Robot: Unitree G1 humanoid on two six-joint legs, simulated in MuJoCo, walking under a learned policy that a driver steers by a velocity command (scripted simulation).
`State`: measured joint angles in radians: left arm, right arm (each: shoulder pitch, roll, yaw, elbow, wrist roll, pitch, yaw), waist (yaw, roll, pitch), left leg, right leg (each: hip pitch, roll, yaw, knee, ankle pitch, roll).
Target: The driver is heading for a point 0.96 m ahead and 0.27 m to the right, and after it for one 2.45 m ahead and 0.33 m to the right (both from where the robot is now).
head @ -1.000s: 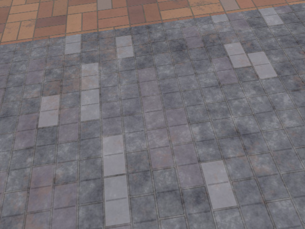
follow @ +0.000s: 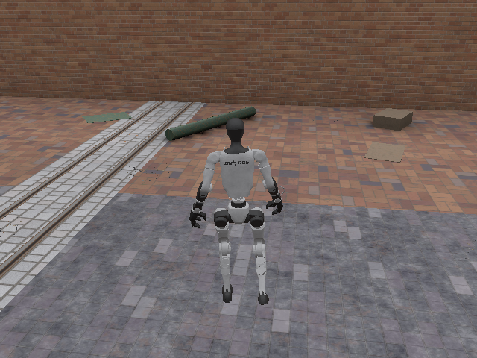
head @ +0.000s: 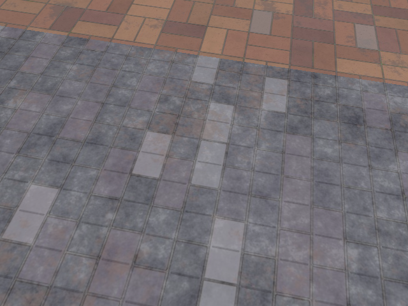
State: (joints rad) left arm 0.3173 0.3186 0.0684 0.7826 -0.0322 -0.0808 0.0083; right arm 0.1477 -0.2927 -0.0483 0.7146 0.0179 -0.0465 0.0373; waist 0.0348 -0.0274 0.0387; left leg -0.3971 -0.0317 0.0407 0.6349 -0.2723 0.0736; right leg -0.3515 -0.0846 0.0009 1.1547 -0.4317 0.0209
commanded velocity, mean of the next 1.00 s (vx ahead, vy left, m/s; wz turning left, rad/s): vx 0.49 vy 0.00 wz -0.42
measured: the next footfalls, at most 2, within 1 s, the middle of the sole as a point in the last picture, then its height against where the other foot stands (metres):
right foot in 0.44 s outside the picture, level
left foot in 0.88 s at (201, 226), level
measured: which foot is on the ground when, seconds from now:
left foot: down 0.00-0.46, up 0.48-0.86, down 0.88-1.00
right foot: up 0.00-0.42, down 0.44-0.88, up 0.90-1.00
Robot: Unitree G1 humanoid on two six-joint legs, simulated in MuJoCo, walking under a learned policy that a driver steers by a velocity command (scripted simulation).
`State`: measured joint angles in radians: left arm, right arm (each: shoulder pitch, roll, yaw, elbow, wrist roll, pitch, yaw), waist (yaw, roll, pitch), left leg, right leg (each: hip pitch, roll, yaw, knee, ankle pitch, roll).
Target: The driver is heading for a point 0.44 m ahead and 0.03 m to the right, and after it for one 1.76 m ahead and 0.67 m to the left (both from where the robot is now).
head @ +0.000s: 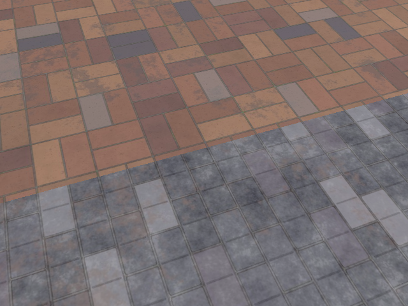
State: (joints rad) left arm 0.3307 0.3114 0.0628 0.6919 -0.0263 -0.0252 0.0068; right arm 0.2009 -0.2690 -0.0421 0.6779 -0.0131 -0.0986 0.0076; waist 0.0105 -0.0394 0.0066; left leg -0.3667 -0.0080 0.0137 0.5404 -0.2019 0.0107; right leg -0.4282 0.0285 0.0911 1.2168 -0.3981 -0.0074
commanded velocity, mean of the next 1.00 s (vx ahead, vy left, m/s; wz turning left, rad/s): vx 0.30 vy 0.00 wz -0.12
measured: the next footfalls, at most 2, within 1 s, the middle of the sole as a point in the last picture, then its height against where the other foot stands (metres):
right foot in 0.40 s outside the picture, level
left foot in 0.90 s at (197, 303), level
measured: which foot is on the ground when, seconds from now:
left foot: down 0.00-0.42, up 0.44-0.88, down 0.90-1.00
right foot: up 0.00-0.38, down 0.40-0.90, up 0.92-1.00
